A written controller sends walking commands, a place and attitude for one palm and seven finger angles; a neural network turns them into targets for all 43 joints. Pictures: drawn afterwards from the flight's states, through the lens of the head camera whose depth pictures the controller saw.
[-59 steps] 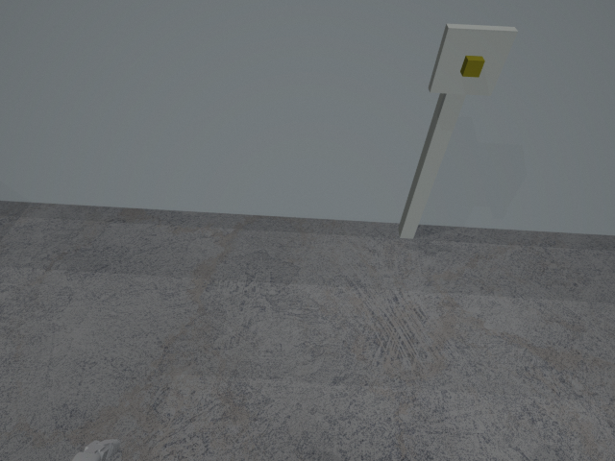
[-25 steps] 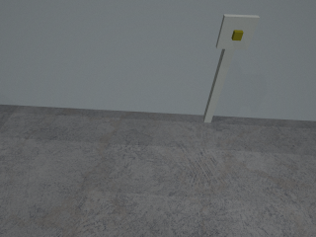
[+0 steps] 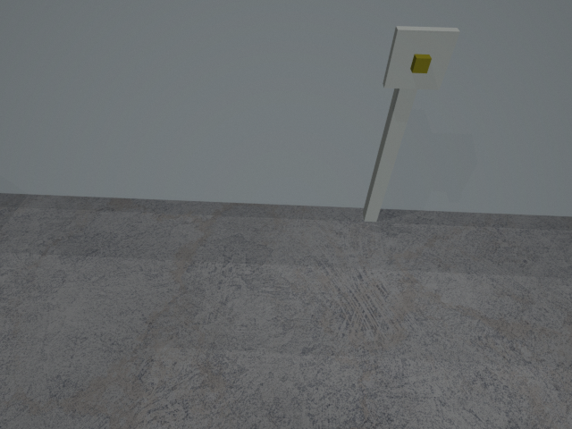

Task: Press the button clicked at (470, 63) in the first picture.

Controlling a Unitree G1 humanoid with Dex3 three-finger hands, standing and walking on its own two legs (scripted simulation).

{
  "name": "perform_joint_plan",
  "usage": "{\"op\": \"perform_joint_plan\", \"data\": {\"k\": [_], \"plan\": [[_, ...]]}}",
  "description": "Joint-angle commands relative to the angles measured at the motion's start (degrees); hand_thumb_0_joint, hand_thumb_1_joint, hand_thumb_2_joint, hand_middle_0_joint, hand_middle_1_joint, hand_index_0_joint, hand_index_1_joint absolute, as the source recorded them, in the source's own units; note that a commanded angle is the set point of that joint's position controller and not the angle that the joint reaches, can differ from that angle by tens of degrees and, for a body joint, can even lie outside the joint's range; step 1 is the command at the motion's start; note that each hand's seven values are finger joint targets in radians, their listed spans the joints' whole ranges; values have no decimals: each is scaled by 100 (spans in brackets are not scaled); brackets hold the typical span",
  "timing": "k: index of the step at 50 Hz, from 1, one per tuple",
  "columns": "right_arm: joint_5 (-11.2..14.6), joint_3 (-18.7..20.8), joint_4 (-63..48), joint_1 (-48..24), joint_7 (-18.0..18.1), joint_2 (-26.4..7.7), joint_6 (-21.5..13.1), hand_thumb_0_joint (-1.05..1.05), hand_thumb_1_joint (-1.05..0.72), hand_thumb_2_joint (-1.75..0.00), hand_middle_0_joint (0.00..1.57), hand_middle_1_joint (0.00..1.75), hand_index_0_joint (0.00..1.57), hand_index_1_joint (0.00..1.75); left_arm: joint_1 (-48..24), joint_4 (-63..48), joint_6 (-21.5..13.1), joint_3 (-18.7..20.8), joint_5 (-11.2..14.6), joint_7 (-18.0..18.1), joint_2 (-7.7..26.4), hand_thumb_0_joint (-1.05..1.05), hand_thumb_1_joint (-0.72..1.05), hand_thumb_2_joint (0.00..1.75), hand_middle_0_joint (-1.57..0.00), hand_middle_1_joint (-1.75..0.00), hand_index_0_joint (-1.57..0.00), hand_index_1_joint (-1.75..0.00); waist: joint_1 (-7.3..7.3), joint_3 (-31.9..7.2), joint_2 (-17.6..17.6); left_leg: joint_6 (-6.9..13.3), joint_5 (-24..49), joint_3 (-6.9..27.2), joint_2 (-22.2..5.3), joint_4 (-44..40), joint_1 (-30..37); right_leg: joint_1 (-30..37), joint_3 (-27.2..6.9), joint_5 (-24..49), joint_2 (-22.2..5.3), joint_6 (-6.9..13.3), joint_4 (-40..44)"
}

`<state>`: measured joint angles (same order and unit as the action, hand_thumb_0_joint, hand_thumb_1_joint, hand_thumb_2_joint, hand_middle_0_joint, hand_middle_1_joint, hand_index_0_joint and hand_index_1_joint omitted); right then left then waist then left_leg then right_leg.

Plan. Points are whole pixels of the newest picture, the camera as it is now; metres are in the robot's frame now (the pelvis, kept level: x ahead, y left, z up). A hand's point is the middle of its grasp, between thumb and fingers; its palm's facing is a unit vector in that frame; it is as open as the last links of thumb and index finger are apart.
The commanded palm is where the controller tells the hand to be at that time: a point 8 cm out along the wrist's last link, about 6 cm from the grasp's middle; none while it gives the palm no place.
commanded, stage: look at it before walking up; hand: left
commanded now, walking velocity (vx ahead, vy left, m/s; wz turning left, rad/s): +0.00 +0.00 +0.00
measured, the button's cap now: (420, 63) +1.12 -0.35 +0.01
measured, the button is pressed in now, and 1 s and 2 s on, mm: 0 0 0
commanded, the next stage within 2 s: walk to a spot facing it in 0.36 s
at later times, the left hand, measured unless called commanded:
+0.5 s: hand out of the picture +0.08 +0.25 -0.15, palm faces -0.02 -0.94 -0.34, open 7.4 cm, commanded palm none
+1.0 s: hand out of the picture +0.04 +0.17 -0.17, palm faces -0.16 -0.96 -0.25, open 7.4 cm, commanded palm none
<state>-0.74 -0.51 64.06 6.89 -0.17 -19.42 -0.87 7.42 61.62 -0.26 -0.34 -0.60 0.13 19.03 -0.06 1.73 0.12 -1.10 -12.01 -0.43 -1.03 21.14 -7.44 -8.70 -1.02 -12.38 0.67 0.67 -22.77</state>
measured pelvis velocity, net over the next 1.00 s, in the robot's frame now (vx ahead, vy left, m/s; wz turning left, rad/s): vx -0.02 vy -0.02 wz -0.23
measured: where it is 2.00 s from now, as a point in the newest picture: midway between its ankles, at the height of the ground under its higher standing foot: outside the picture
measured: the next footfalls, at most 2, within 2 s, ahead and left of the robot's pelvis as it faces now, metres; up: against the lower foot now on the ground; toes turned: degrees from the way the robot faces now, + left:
left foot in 1.28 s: +0.04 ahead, +0.14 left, +0.00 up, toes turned -23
right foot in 1.70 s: -0.09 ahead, -0.11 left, +0.00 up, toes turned -45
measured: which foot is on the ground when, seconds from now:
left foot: down 0.00-0.82, up 0.84-1.00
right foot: down 0.00-1.00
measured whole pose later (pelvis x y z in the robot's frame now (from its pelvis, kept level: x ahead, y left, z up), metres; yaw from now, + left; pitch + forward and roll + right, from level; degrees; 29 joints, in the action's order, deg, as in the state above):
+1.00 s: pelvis -0.02 -0.02 -0.01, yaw -13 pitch +0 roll +1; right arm -0.9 2.8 55.5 8.2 0.6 -13.3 2.7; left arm 15.9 53.3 2.4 2.1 -1.1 0.1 10.3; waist 2.1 5.8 1.0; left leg -3.5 -22.0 -0.2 -2.5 61.6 -26.7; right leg -18.1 -2.3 -13.5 3.8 4.0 -31.7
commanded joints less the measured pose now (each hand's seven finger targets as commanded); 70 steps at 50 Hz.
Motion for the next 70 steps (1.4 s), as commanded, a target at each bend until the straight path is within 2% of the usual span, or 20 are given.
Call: {"op": "perform_joint_plan", "data": {"k": [1,24,28,31,34,37,39,40,41,42,43,46,48,56,62,63,64,65,68,70], "plan": [[28,242,-385,-280,93,-1172,-105,0,-90,-90,20,30,20,30,-229,-343,-154,231,5,58,1248,0,90,90,-20,-30,-20,-30,-4,-327,-35,229,657,490,-583,-300,61,-36,-654,795,-738,144,462],[30,248,-377,-322,115,-1210,-111,0,-90,-90,20,30,20,30,-227,-321,-149,236,5,50,1276,0,90,90,-20,-30,-20,-30,-6,-311,-3,215,850,459,-634,-359,220,34,-656,1091,-720,139,500],[16,203,-459,122,163,-523,14,0,-90,-90,20,30,20,30,139,-415,72,184,-3,77,639,0,90,90,-20,-30,-20,-30,-46,-313,-81,99,960,87,-689,101,225,-299,-772,1629,-656,84,20],[7,318,-702,254,204,-624,93,0,-90,-90,20,30,20,30,278,-655,178,266,-24,58,626,0,90,90,-20,-30,-20,-30,-62,-320,99,168,918,65,-863,280,214,-698,-772,1632,-472,87,-503],[-5,447,-961,198,222,-723,123,0,-90,-90,20,30,20,30,377,-891,230,325,-41,5,496,0,90,90,-20,-30,-20,-30,-26,-268,525,435,836,280,-1304,195,54,-1119,-518,1022,-174,-7,-1380],[-24,541,-1187,-26,202,-741,98,0,-90,-90,20,30,20,30,588,-1066,298,403,-45,-45,265,0,90,90,-20,-30,-20,-30,119,-146,1115,968,1366,482,-2059,18,-429,-1199,-21,-1443,-146,-129,-2673],[-52,561,-1345,-305,198,-691,111,0,-90,-90,20,30,20,30,1068,-1051,264,469,-62,-84,199,0,90,90,-20,-30,-20,-30,404,-152,737,695,1331,-21,-1821,802,-919,-493,35,-997,-297,-95,-1873],[-33,559,-1389,-313,179,-578,156,0,-90,-90,20,30,20,30,1372,-987,201,524,-98,-77,348,0,90,90,-20,-30,-20,-30,533,-101,117,292,641,-488,-1309,1887,-1345,-94,-194,205,-417,-51,-844],[12,495,-1553,-95,149,-86,203,0,-90,-90,20,30,20,30,1455,-1033,102,645,-170,15,989,0,90,90,-20,-30,-20,-30,439,-109,-2039,-214,-1615,-922,-270,3533,-2494,131,-2590,1391,-1749,406,304],[34,489,-1643,-289,169,-176,245,0,-90,-90,20,30,20,30,1566,-1097,120,618,-58,68,994,0,90,90,-20,-30,-20,-30,540,-136,-1617,-171,-2199,-11,-105,4207,-2386,-419,-3248,1246,-2111,900,850],[41,514,-1605,-351,163,-135,252,0,-90,-90,20,30,20,30,1227,-1178,136,643,-71,93,918,0,90,90,-20,-30,-20,-30,382,4,-1264,-128,-1865,314,-183,4590,-2495,-647,-3328,298,-1935,1050,950],[-11,523,-1372,28,121,-116,202,0,-90,-90,20,30,20,30,631,-1343,85,570,-40,88,522,0,90,90,-20,-30,-20,-30,50,-195,-554,-223,-921,276,-333,4425,-2290,-535,-2317,519,-1353,935,621],[-12,510,-1327,133,146,-1,201,0,-90,-90,20,30,20,30,779,-1302,64,590,-45,88,473,0,90,90,-20,-30,-20,-30,89,-521,-573,-270,-891,192,-274,4151,-2236,-152,-2093,1028,-1230,923,431],[49,481,-1532,-92,209,138,153,0,-90,-90,20,30,20,30,1053,-1193,138,702,-89,62,512,0,90,90,-20,-30,-20,-30,291,-637,-742,-256,-1228,113,-71,2713,-1869,92,-2501,1411,-1082,1017,315],[99,484,-1432,811,279,63,36,0,-90,-90,20,30,20,30,425,-1397,236,709,-68,35,528,0,90,90,-20,-30,-20,-30,-143,-790,-823,-33,-483,67,51,352,29,-1084,-2518,951,-616,488,-64],[73,533,-1422,982,308,-242,-15,0,-90,-90,20,30,20,30,356,-1508,256,664,-27,5,311,0,90,90,-20,-30,-20,-30,-258,-760,-154,234,-746,786,-639,-289,805,-2073,-2042,42,-100,188,-638],[-11,632,-1557,833,292,-765,-13,0,-90,-90,20,30,20,30,352,-1638,259,614,-6,-84,-18,0,90,90,-20,-30,-20,-30,-210,-464,1526,699,-730,2253,-2110,-924,884,-3038,-872,-1437,650,-137,-2123],[-15,616,-1702,540,281,-836,23,0,-90,-90,20,30,20,30,313,-1674,250,698,-99,-97,172,0,90,90,-20,-30,-20,-30,-134,-208,1308,1067,-540,2426,-2770,-996,-92,-2910,-489,-1833,295,-321,-3470],[-72,454,-1830,-54,284,-262,-32,0,-90,-90,20,30,20,30,552,-1419,306,748,-138,-195,160,0,90,90,-20,-30,-20,-30,243,63,668,851,651,840,-1671,-550,-652,-2629,-319,-1049,82,-450,-4877],[-63,467,-1766,188,280,-229,-45,0,-90,-90,20,30,20,30,469,-1454,328,662,-93,-228,19,0,90,90,-20,-30,-20,-30,127,-42,956,820,1586,289,-1455,-229,-49,-2750,-103,-1001,-17,-507,-4591]]}}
